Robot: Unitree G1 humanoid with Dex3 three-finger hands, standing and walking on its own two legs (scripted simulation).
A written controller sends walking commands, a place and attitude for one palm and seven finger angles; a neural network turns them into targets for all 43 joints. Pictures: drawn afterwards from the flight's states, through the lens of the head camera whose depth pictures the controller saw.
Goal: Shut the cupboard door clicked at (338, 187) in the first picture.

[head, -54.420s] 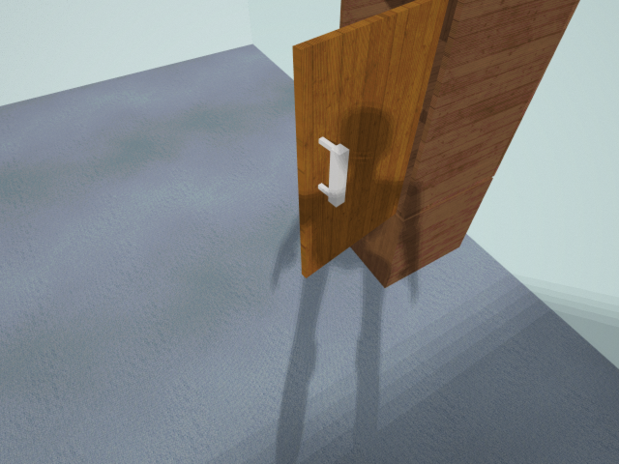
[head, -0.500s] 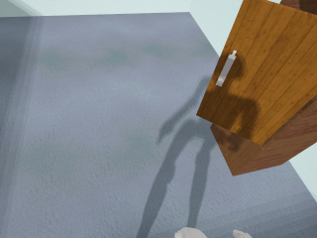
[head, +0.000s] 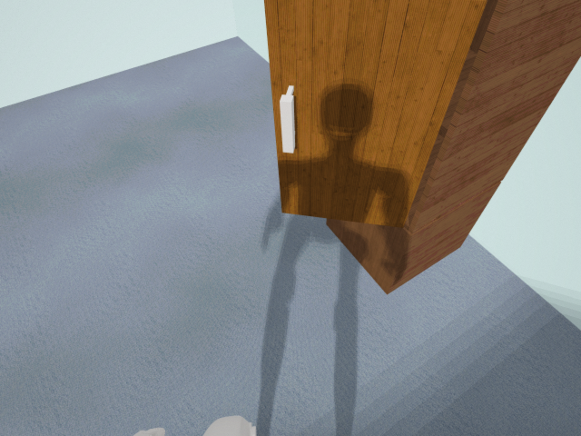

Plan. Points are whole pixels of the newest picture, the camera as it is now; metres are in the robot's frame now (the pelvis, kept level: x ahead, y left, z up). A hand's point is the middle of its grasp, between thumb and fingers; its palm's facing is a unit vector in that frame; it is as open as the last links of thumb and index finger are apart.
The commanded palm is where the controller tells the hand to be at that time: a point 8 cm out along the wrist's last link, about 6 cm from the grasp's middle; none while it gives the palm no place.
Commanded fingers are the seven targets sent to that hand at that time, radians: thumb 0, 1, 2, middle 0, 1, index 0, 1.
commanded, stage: turn to face it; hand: left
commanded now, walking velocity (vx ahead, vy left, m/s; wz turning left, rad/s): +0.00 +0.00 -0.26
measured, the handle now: (289, 119) +0.71 +0.02 +0.01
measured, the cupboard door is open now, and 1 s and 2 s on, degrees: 48 48 48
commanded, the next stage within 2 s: take the last steps up to it in 0.08 s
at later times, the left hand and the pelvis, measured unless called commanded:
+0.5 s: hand out of the picture +0.13 +0.22 -0.16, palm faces -0.14 -0.97 -0.19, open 7.4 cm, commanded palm none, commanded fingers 0.00 0.90 0.90 -0.20 -0.30 -0.20 -0.30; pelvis +0.05 +0.03 +0.01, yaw -9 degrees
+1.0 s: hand (231, 405) +0.20 +0.12 -0.18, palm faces -0.08 -0.98 -0.16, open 7.3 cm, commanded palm none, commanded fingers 0.00 0.90 0.90 -0.20 -0.30 -0.20 -0.30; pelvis +0.18 -0.05 -0.01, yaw -7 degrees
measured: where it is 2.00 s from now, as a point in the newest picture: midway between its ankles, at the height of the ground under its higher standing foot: outside the picture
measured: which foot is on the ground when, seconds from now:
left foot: up 0.00-0.18, down 0.20-0.66, up 0.68-1.00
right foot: down 0.00-0.20, up 0.22-0.64, down 0.66-1.00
